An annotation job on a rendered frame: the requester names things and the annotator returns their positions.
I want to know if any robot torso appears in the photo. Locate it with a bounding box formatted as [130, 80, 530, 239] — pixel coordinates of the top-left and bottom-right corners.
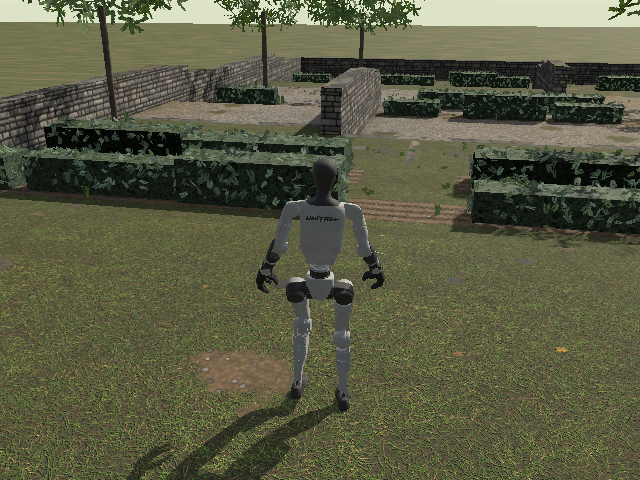
[299, 196, 346, 300]

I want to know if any robot right forearm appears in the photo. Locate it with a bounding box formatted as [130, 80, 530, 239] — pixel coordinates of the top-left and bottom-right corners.
[363, 242, 382, 274]

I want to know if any robot left hand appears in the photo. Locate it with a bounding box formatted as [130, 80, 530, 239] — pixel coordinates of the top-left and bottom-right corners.
[256, 269, 279, 293]

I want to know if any right robot upper arm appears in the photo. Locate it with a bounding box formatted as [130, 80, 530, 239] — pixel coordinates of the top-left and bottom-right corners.
[344, 202, 372, 258]

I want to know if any robot right shin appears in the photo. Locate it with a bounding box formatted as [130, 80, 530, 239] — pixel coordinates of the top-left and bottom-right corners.
[336, 331, 350, 397]

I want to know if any robot right hand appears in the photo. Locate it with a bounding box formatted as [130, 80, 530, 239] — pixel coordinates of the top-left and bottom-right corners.
[362, 267, 385, 289]

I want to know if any left robot upper arm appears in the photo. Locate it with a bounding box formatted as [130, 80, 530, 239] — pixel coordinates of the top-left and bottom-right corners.
[271, 200, 303, 254]

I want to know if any robot left forearm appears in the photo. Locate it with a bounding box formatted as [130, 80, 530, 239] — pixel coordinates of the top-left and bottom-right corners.
[260, 238, 281, 276]

